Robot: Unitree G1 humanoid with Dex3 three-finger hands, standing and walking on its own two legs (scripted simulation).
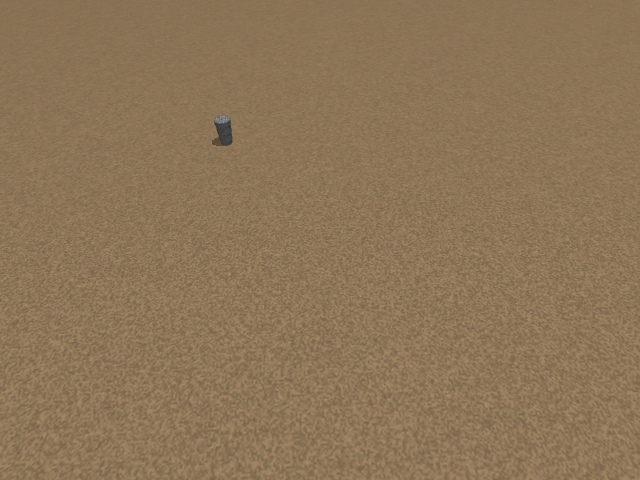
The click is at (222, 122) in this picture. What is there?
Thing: tapered cup
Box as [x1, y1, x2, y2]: [214, 115, 232, 145]
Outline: 217,116 214,119 214,123 219,134 221,143 224,145 230,144 232,138 230,132 231,129 229,117 225,115
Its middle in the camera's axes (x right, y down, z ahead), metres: -0.54 -0.61 +2.19
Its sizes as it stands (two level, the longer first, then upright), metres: 0.089 0.089 0.148
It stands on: the floor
